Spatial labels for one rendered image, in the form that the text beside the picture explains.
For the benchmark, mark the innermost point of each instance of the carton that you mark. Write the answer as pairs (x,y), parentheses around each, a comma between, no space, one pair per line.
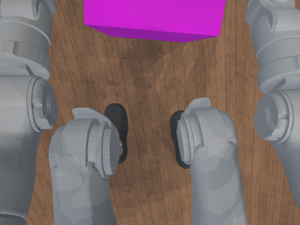
(165,20)

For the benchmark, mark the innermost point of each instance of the robot left forearm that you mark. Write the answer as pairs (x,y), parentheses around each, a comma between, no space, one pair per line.
(25,37)

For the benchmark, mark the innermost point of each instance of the robot right forearm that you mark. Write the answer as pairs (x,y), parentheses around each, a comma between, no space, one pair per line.
(275,36)

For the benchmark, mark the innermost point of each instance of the left robot shin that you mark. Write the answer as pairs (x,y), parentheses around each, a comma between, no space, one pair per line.
(81,113)

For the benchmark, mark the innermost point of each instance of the right robot upper arm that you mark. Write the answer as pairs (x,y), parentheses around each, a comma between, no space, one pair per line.
(277,120)

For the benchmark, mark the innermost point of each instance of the right robot foot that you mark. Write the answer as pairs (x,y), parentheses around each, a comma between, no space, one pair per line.
(174,121)

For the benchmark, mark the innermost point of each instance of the left robot upper arm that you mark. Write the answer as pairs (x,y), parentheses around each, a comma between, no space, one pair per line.
(27,107)

